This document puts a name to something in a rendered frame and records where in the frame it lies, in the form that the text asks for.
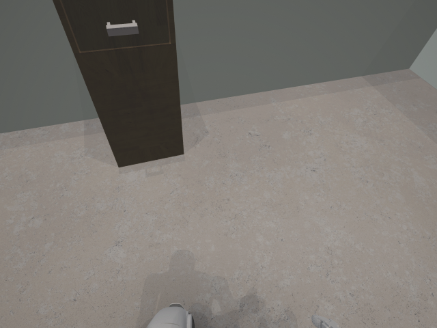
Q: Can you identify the robot left shin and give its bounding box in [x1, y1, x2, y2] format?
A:
[169, 303, 185, 310]

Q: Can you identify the robot left thigh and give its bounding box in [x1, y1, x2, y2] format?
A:
[146, 307, 192, 328]

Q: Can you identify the handle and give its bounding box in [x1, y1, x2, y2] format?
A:
[106, 20, 139, 36]

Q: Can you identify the drawer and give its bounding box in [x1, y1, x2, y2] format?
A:
[61, 0, 169, 51]

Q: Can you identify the cabinet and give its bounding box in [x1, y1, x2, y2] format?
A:
[53, 0, 184, 167]

